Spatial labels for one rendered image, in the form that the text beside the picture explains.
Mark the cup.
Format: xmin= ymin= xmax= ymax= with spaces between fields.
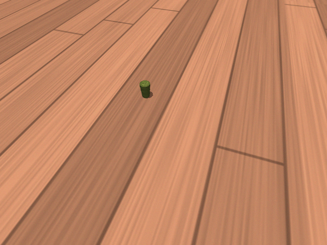
xmin=139 ymin=80 xmax=150 ymax=98

